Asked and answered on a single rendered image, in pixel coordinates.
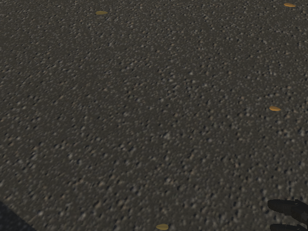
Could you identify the robot right hand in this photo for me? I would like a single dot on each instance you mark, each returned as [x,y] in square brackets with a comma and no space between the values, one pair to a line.
[296,209]

